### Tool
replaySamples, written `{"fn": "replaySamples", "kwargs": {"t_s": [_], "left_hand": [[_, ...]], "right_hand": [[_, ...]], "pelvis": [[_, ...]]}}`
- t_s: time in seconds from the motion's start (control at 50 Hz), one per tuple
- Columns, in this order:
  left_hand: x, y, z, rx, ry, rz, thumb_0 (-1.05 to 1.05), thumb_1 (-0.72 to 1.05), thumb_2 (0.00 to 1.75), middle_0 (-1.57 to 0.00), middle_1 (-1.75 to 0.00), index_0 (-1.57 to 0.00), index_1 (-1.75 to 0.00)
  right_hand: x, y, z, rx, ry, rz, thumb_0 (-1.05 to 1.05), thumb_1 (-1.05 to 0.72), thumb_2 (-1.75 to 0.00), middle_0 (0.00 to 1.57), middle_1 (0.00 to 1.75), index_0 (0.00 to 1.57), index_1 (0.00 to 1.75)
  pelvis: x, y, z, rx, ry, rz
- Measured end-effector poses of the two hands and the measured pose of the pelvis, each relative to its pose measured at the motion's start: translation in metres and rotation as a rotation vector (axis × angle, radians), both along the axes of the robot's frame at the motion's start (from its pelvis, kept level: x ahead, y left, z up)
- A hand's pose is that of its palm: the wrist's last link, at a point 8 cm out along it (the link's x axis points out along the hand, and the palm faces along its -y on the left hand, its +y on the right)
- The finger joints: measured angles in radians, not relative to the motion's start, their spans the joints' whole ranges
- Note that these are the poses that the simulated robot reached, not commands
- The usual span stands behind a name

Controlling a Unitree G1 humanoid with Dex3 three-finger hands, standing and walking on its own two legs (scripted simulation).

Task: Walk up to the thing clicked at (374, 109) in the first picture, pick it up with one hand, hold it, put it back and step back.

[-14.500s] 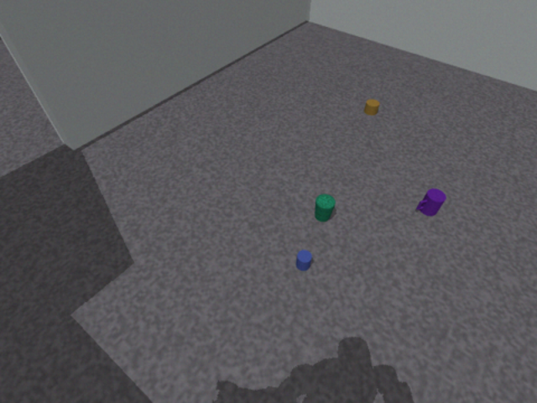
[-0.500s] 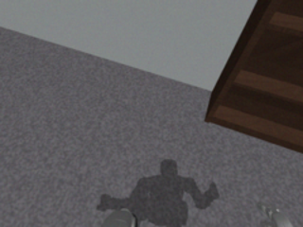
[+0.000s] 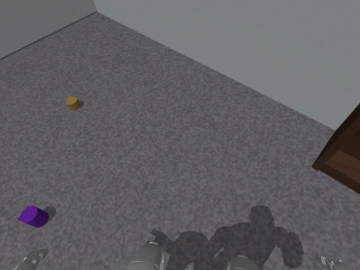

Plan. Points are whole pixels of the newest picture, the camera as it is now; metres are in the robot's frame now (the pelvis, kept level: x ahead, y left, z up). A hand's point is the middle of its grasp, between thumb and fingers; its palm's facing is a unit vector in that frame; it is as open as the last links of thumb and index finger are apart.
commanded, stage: walk up
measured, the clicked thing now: (73, 103) +1.26 +0.90 -0.72
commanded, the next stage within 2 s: stand in 1.80 s
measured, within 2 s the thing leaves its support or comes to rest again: neither
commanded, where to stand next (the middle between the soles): +0.09 +0.06 m, yaw +27 degrees
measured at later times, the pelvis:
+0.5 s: pelvis +0.01 +0.03 -0.01, yaw +19 degrees
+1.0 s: pelvis +0.02 +0.04 +0.00, yaw +27 degrees
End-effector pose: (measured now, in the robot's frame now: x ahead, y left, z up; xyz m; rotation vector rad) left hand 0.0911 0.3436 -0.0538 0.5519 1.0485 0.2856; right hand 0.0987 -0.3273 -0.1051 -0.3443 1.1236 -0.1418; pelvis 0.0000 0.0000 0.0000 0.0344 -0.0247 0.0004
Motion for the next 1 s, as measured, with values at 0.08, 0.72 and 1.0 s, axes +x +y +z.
{"fn": "replaySamples", "kwargs": {"t_s": [0.08, 0.72, 1.0], "left_hand": [[-0.038, 0.034, -0.003, 0.0, 0.004, 0.075, 0.01, 0.9, 0.9, -0.2, -0.3, -0.21, -0.31], [-0.145, 0.017, -0.067, -0.248, 0.035, 0.493, 0.01, 0.9, 0.9, -0.2, -0.3, -0.21, -0.31], [-0.167, 0.005, -0.059, -0.241, 0.08, 0.575, 0.01, 0.91, 0.9, -0.2, -0.3, -0.21, -0.3]], "right_hand": [[-0.004, 0.012, 0.003, -0.037, 0.062, 0.036, 0.01, -0.91, -0.9, 0.21, 0.3, 0.2, 0.3], [0.133, 0.122, 0.013, -0.111, -0.077, 0.427, 0.01, -0.9, -0.9, 0.21, 0.3, 0.2, 0.3], [0.149, 0.148, 0.009, -0.045, -0.048, 0.465, 0.01, -0.9, -0.9, 0.21, 0.3, 0.2, 0.3]], "pelvis": [[-0.004, 0.014, -0.002, -0.001, 0.004, 0.062], [0.013, 0.05, -0.009, -0.008, -0.012, 0.412], [0.018, 0.039, 0.002, -0.049, -0.023, 0.476]]}}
